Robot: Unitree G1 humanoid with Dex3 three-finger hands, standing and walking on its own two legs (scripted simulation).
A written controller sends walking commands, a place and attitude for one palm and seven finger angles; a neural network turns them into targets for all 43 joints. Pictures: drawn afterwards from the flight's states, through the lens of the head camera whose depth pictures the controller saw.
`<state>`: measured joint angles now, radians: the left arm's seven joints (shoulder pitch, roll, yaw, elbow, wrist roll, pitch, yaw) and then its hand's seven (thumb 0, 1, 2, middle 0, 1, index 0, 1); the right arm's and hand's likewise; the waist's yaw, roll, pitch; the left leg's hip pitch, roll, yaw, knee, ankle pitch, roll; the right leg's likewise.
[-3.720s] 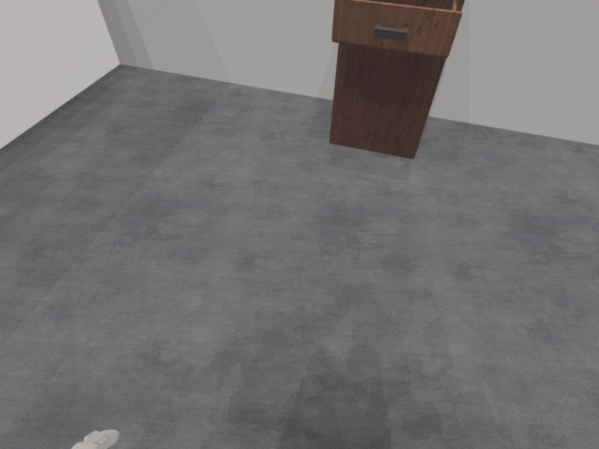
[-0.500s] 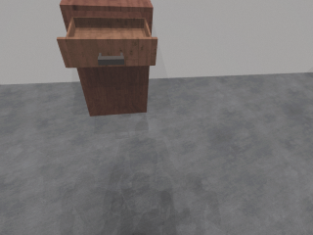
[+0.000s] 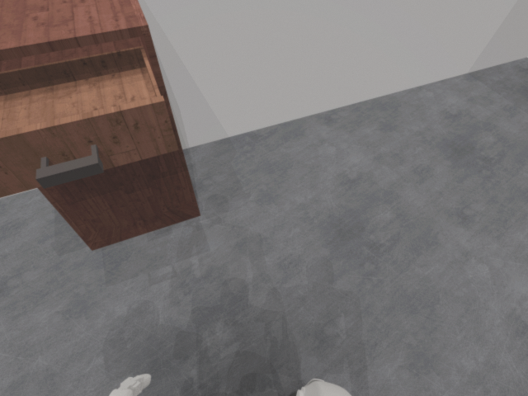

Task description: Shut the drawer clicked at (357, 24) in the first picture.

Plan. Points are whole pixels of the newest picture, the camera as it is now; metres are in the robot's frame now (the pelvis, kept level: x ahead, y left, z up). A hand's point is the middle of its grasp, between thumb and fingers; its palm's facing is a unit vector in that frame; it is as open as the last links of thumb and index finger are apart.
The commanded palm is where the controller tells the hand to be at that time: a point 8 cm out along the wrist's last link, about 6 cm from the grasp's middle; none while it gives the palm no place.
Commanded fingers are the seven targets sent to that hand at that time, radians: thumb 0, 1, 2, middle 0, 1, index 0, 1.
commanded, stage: turn to face it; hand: left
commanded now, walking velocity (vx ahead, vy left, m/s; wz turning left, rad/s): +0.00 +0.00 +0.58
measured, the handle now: (70, 163) +0.53 +0.41 +0.01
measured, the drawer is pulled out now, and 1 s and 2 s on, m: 0.30 0.30 0.30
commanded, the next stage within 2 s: take the last steps up to it in 0.72 s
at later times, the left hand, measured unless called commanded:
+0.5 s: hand out of the picture +0.11 +0.24 -0.16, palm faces +0.25 -0.95 -0.19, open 7.4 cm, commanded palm none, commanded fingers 0.00 0.90 0.90 -0.20 -0.30 -0.20 -0.30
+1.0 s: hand out of the picture +0.08 +0.17 -0.13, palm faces +0.41 -0.88 -0.23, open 7.3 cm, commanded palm none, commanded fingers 0.00 0.90 0.90 -0.20 -0.30 -0.20 -0.30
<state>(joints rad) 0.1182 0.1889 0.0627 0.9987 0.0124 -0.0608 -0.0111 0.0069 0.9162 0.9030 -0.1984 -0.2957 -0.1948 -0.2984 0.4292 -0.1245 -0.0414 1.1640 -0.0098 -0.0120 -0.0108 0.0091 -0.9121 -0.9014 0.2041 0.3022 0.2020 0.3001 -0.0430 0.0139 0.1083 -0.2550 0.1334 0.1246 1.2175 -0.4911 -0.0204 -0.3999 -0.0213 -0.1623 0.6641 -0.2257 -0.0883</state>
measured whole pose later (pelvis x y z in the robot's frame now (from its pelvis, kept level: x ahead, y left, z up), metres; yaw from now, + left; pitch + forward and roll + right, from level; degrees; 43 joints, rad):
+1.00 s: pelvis +0.12 -0.01 +0.03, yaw +21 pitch -1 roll +1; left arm 0.29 0.14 0.03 1.00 0.03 -0.03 0.02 0.01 0.92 0.90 -0.20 -0.30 -0.20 -0.30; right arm 0.21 -0.22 -0.07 1.02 -0.03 0.06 0.02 0.01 -0.91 -0.90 0.20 0.30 0.20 0.30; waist 0.02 0.03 0.03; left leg -0.39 0.04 0.03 0.95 -0.40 -0.03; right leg -0.18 -0.07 -0.15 0.46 -0.26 -0.02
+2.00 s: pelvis +0.32 +0.10 +0.02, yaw +22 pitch -1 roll -1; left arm 0.26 0.17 0.05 1.08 0.02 -0.04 0.01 0.00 0.94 0.90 -0.20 -0.30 -0.20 -0.30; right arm 0.21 -0.18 -0.05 1.05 -0.02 -0.01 0.00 0.01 -0.94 -0.90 0.20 0.30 0.20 0.30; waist 0.01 0.01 0.03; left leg -0.39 0.10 0.10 0.69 -0.29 -0.03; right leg -0.18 -0.02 -0.17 0.43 -0.23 -0.03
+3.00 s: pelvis +0.31 +0.09 +0.01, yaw +21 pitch +1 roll +0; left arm 0.31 0.20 0.01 1.00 0.02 0.02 0.04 0.01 0.91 0.90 -0.21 -0.30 -0.20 -0.30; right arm 0.20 -0.23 -0.05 0.91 -0.04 0.05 -0.01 0.01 -0.91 -0.90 0.20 0.30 0.20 0.30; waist 0.02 0.03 0.05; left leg -0.32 0.02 -0.01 0.66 -0.35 -0.01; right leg -0.32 -0.08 -0.05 0.66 -0.34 0.05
